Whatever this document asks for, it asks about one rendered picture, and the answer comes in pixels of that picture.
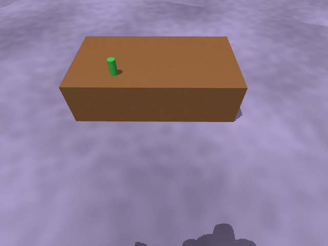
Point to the can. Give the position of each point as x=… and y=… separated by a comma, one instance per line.
x=112, y=66

